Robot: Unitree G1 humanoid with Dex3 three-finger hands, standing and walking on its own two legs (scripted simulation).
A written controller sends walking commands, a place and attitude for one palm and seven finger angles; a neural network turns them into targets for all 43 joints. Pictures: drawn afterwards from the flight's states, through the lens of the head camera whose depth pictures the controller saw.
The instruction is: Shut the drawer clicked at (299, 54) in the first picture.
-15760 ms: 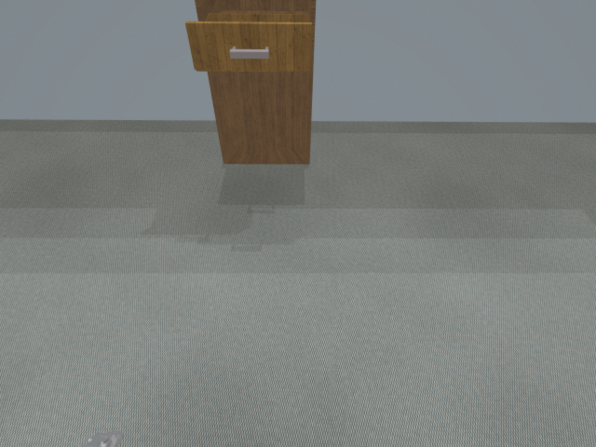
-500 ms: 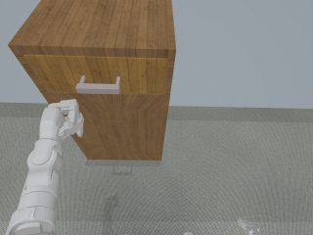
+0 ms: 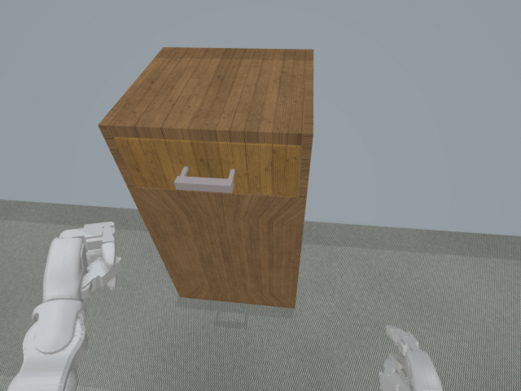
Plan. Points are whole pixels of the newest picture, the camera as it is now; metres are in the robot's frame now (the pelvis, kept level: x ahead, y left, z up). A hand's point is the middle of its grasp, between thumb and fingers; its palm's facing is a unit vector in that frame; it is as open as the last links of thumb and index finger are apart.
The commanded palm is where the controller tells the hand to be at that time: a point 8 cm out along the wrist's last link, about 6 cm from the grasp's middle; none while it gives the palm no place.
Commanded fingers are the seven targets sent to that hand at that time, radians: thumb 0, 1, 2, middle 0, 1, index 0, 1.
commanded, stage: draw the hand back to the body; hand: left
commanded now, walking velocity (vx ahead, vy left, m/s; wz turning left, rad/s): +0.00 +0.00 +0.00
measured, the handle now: (206, 178) +0.57 +0.19 -0.03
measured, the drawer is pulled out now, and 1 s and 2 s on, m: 0.00 0.00 0.00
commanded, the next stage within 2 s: step back with the hand held close in 0.48 s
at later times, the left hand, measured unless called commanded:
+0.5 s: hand (61, 304) +0.17 +0.24 +0.16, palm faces +0.41 -0.81 -0.41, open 3.3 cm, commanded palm +0.12 +0.27 +0.18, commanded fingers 0.00 0.90 0.90 -1.40 -1.60 -1.40 -1.60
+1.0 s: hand (48, 310) +0.16 +0.25 +0.15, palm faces +0.25 -0.81 -0.53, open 3.3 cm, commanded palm +0.10 +0.30 +0.18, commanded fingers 0.00 0.90 0.90 -1.40 -1.60 -1.40 -1.60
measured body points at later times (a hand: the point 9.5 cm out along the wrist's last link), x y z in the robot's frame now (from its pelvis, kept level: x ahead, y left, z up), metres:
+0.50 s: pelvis -0.01 -0.01 +0.00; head -0.03 -0.04 +0.45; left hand +0.14 +0.28 +0.18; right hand +0.18 -0.23 -0.08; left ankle -0.03 +0.10 -0.74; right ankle -0.01 -0.11 -0.74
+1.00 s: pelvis -0.04 +0.02 +0.00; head -0.01 +0.02 +0.45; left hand +0.14 +0.29 +0.18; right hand +0.12 -0.23 -0.09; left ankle -0.03 +0.10 -0.74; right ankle -0.01 -0.11 -0.74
